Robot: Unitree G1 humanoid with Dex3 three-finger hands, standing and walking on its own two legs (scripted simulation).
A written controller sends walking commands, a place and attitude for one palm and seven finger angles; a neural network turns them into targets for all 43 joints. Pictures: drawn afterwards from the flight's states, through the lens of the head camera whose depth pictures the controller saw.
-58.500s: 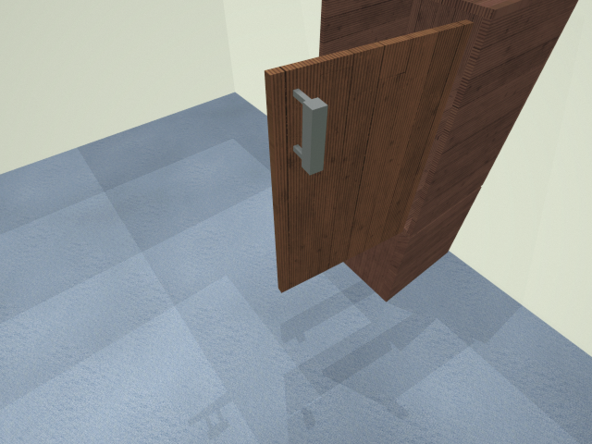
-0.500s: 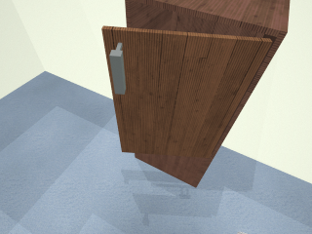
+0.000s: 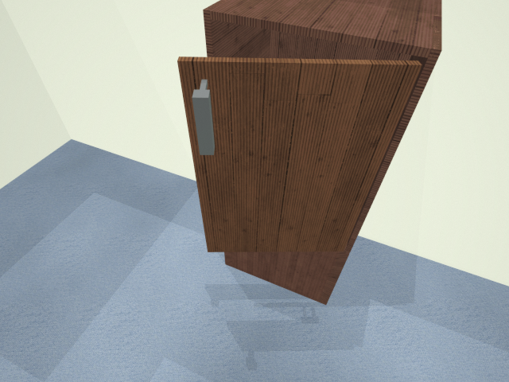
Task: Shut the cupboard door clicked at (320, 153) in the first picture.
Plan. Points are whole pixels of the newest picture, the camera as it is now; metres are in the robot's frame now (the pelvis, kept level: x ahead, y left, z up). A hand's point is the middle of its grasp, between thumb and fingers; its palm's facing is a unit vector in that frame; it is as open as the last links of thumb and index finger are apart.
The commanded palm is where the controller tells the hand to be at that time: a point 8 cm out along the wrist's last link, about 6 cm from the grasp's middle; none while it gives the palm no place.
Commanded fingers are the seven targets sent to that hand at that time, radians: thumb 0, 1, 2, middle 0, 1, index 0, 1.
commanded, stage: come to a stop and stand still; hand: left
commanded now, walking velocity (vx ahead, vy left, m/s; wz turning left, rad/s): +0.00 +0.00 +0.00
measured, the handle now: (205, 117) +0.52 +0.12 +0.16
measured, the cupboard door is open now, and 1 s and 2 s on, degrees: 24 24 24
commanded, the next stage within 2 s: look again from close up in 0.12 s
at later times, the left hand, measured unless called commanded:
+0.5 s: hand out of the picture +0.02 +0.20 -0.16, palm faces +0.03 -0.95 -0.30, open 7.4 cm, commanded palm none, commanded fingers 0.00 0.90 0.90 -0.20 -0.30 -0.20 -0.30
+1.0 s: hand out of the picture +0.11 +0.19 -0.15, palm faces +0.00 -0.95 -0.30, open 7.4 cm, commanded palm none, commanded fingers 0.00 0.90 0.90 -0.20 -0.30 -0.20 -0.30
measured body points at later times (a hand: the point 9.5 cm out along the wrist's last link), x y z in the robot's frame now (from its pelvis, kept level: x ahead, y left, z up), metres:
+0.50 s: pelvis +0.00 -0.03 +0.01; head -0.01 -0.03 +0.46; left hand +0.02 +0.25 -0.13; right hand +0.06 -0.31 -0.13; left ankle +0.04 +0.06 -0.73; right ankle +0.06 -0.13 -0.73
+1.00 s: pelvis +0.05 -0.04 +0.01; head +0.05 -0.04 +0.46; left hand +0.11 +0.24 -0.13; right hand +0.12 -0.30 -0.13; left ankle +0.04 +0.06 -0.73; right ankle +0.06 -0.13 -0.73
